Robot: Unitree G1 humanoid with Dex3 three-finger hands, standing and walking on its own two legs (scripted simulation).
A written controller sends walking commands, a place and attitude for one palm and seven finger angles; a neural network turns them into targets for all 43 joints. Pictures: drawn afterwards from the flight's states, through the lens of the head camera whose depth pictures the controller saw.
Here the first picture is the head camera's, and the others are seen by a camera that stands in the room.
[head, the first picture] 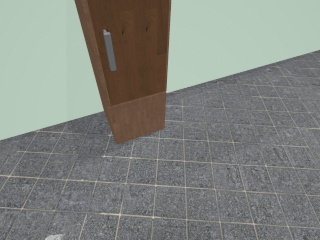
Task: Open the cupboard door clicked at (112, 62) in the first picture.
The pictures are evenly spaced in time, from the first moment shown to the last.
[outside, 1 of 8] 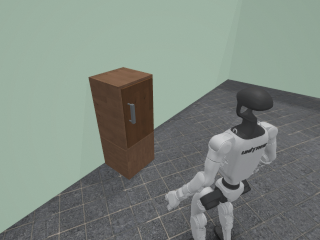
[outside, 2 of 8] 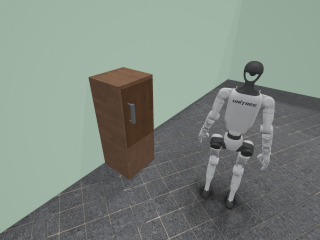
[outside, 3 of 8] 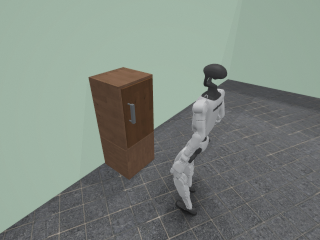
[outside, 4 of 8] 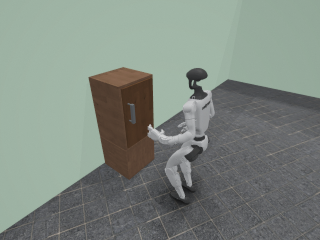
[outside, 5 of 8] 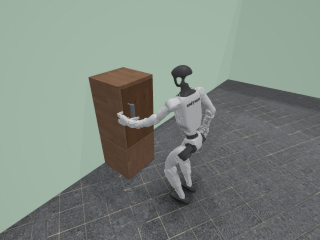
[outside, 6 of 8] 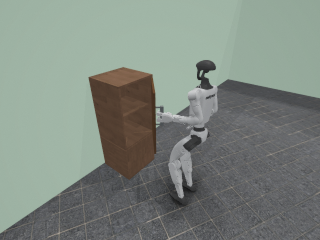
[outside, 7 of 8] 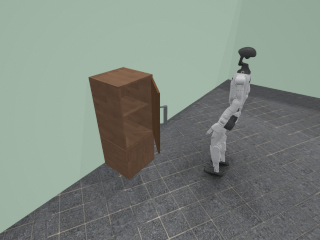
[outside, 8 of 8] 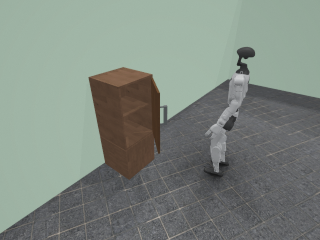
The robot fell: no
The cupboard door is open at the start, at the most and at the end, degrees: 0 49 49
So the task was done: yes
